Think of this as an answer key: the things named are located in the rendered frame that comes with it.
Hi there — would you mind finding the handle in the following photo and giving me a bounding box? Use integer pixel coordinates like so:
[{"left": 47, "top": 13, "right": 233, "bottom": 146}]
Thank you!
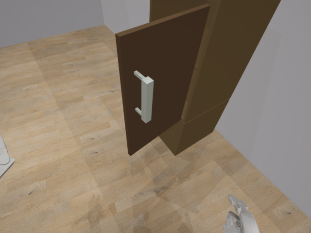
[{"left": 134, "top": 70, "right": 154, "bottom": 123}]

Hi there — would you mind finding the robot right hand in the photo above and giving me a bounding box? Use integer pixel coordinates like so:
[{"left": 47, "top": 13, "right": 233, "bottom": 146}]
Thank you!
[{"left": 223, "top": 195, "right": 260, "bottom": 233}]

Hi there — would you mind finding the robot left hand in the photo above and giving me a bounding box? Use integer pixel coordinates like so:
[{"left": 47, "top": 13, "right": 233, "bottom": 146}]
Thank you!
[{"left": 0, "top": 134, "right": 15, "bottom": 178}]

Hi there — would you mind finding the cupboard door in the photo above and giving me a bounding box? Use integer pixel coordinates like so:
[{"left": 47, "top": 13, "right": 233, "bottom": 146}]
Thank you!
[{"left": 115, "top": 4, "right": 210, "bottom": 156}]

